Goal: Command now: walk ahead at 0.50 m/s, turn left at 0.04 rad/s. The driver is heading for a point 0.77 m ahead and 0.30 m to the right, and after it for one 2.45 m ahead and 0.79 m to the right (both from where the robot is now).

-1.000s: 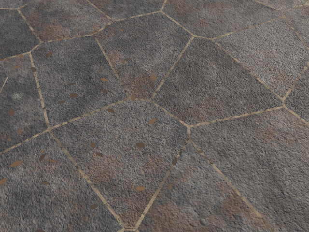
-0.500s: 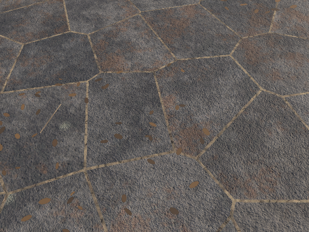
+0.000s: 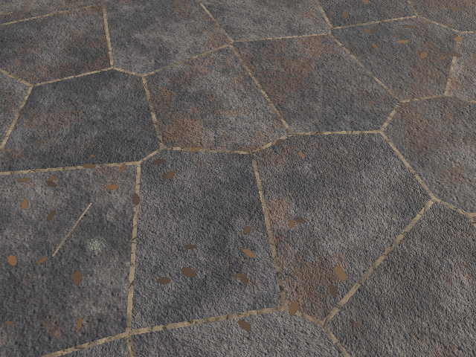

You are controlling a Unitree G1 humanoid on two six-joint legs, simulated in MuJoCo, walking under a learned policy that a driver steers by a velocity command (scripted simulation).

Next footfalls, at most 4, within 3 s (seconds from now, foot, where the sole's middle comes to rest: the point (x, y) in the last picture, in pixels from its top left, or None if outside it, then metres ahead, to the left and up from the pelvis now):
0.36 right None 0.37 -0.15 -0.78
0.86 left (215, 299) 0.65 0.07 -0.78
1.36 right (325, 251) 0.82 -0.28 -0.78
1.86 left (287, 200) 1.02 -0.17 -0.78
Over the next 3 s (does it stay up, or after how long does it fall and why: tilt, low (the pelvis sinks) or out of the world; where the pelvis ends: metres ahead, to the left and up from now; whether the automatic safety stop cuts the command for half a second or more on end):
stays up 0.97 -0.23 -0.01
